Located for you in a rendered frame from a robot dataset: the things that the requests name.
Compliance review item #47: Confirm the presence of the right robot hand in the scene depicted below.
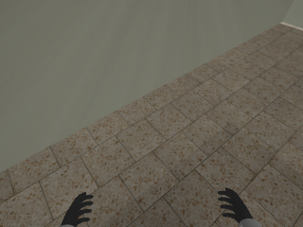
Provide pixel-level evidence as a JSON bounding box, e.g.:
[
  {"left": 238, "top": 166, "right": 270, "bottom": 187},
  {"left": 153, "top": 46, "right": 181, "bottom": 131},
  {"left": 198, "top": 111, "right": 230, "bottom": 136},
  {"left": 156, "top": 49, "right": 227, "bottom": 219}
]
[{"left": 218, "top": 187, "right": 253, "bottom": 223}]

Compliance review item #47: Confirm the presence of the left robot hand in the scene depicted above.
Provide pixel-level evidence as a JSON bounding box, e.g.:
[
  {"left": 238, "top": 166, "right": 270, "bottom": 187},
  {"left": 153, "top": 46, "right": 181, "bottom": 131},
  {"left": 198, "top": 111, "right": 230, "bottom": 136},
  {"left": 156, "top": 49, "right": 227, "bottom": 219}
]
[{"left": 61, "top": 192, "right": 94, "bottom": 227}]

